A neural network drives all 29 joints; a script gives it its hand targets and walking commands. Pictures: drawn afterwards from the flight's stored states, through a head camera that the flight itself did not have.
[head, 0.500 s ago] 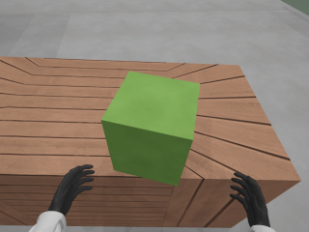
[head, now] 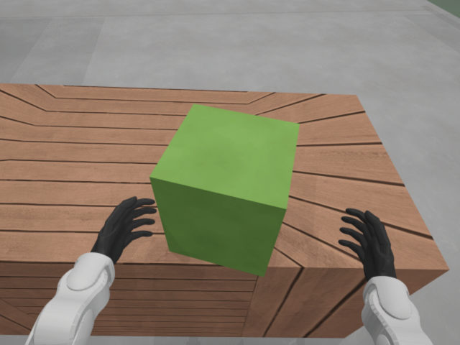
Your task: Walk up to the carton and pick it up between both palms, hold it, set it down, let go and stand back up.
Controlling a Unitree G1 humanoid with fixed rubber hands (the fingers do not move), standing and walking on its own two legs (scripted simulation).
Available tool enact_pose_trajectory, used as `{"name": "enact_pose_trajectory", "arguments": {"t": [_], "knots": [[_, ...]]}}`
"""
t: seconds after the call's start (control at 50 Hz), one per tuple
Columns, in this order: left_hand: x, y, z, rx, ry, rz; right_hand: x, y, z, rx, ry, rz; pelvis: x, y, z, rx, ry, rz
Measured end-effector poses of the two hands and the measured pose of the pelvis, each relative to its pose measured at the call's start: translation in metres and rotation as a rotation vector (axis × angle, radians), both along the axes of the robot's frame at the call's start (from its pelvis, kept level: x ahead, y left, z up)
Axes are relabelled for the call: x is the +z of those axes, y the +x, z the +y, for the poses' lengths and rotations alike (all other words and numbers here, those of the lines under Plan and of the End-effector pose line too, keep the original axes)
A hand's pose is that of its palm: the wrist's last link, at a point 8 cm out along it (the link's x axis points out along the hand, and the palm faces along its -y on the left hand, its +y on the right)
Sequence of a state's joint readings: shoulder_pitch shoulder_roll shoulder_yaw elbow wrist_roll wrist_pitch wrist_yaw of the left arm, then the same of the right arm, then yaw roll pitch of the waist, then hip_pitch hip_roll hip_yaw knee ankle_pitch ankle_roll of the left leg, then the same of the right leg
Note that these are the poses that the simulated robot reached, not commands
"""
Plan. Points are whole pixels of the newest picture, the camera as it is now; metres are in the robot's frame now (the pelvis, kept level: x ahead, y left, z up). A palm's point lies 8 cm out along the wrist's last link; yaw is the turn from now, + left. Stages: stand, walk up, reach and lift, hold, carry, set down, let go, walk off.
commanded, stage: reach and lift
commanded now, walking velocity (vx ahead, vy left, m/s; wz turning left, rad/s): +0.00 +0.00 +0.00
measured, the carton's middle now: (229, 192) +0.41 +0.02 +0.02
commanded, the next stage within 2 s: none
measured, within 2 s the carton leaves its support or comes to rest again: neither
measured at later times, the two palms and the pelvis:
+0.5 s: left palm (124, 184) +0.34 +0.20 +0.11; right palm (380, 218) +0.31 -0.22 +0.10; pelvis -0.01 +0.00 +0.00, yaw +0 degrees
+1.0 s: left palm (137, 140) +0.41 +0.18 +0.15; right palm (386, 173) +0.37 -0.23 +0.14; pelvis -0.01 +0.00 +0.00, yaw +0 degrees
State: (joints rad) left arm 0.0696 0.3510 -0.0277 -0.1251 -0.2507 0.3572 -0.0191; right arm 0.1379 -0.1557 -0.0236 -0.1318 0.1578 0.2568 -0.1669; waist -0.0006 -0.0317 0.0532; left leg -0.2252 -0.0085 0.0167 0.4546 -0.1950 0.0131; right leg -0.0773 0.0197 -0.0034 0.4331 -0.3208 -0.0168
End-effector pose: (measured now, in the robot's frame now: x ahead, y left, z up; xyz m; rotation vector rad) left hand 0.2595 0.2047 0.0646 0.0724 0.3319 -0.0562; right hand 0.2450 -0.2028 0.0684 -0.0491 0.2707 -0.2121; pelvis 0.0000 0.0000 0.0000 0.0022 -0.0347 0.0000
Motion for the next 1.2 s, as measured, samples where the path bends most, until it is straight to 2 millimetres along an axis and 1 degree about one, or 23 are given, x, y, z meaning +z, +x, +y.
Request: {"name": "enact_pose_trajectory", "arguments": {"t": [0.12,0.26,0.38,0.52,0.7,0.98,1.2], "knots": [[0.009,0.015,0.001,0.003,0.006,-0.01,0.013,0.019,0.003,0.005,0.002,-0.025,0.0,-0.006,0.002,0.0,-0.003,-0.008],[0.028,0.038,0.001,-0.004,0.015,-0.038,0.018,0.038,0.001,-0.006,0.001,0.0,0.0,-0.011,0.004,-0.001,-0.006,-0.015],[0.04,0.063,-0.003,-0.009,0.024,-0.044,0.022,0.051,-0.005,-0.022,-0.002,0.014,0.0,-0.014,0.004,-0.002,-0.008,-0.019],[0.049,0.087,-0.01,-0.013,0.029,-0.04,0.031,0.067,-0.016,-0.028,-0.008,0.014,0.0,-0.014,0.003,-0.002,-0.007,-0.018],[0.062,0.111,-0.016,-0.006,0.039,-0.038,0.045,0.087,-0.025,-0.035,-0.006,0.002,0.0,-0.013,-0.001,-0.004,-0.006,-0.016],[0.086,0.146,-0.021,0.012,0.028,-0.055,0.071,0.121,-0.025,-0.041,-0.004,-0.013,0.0,-0.01,-0.002,-0.006,-0.007,0.034],[0.099,0.175,-0.025,0.034,0.011,-0.059,0.085,0.146,-0.024,-0.047,-0.008,-0.006,0.0,-0.008,-0.002,-0.008,-0.01,0.102]]}}
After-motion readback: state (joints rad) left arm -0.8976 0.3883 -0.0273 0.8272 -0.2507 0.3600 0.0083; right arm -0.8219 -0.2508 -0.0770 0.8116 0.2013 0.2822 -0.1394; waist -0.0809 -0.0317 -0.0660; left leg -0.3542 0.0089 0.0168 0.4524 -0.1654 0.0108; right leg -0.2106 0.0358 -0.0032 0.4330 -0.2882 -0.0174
